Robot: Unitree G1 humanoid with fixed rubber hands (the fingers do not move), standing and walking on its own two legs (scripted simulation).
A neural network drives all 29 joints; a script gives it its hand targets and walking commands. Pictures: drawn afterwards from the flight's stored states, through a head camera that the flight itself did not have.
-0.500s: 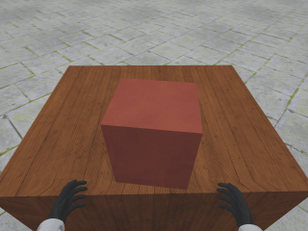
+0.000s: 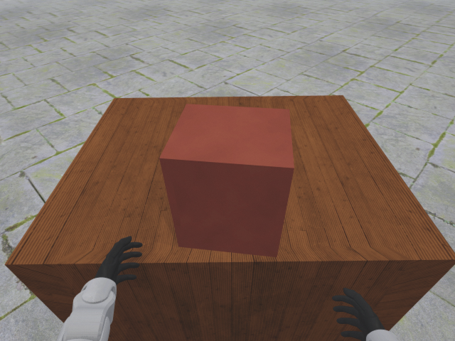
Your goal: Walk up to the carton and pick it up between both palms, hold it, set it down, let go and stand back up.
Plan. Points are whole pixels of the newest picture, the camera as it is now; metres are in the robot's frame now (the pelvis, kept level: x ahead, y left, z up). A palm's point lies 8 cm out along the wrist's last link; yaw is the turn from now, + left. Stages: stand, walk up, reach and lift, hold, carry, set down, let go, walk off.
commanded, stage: let go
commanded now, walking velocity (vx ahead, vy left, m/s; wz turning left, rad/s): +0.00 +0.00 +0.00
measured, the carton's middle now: (231, 180) +0.44 +0.00 +0.06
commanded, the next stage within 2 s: stand in 0.34 s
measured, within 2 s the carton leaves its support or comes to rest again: neither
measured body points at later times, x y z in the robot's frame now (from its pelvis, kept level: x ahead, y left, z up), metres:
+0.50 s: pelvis +0.01 -0.01 +0.00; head +0.03 -0.02 +0.45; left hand +0.21 +0.23 -0.06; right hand +0.14 -0.26 -0.10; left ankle +0.02 +0.12 -0.74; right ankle +0.04 -0.11 -0.74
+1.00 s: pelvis +0.06 +0.01 -0.01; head +0.07 +0.01 +0.44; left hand +0.21 +0.26 -0.10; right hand +0.21 -0.24 -0.10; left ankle +0.02 +0.12 -0.74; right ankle +0.04 -0.11 -0.74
